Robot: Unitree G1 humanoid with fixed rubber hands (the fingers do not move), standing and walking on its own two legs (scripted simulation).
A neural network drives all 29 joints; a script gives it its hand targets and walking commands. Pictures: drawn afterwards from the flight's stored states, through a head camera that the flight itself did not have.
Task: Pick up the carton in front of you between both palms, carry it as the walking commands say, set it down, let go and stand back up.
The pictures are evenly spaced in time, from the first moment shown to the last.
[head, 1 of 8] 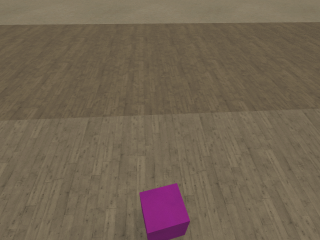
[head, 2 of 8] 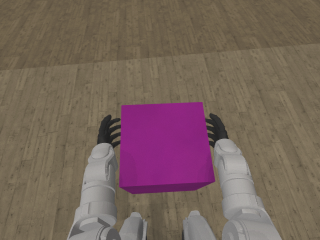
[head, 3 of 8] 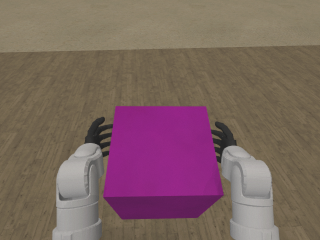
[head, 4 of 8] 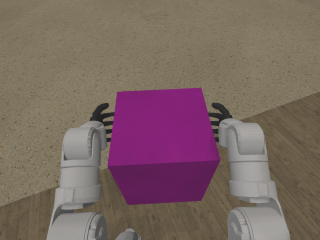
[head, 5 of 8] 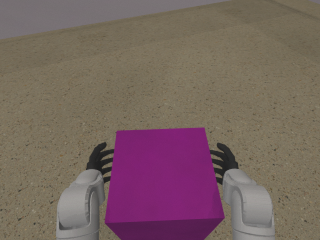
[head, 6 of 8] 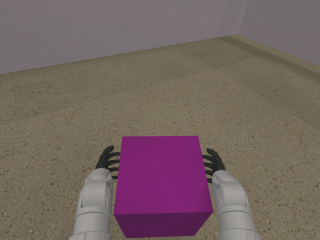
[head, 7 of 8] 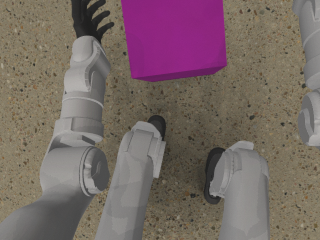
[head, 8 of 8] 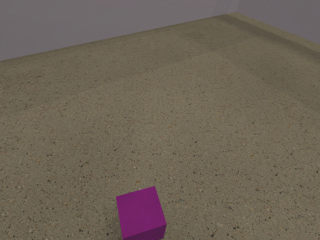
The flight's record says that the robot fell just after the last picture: no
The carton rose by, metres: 0.67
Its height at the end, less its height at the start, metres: -0.28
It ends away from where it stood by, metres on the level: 6.84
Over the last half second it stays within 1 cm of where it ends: yes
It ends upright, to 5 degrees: yes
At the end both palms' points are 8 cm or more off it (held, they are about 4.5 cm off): yes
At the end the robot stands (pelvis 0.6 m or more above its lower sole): yes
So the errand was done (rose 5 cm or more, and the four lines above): yes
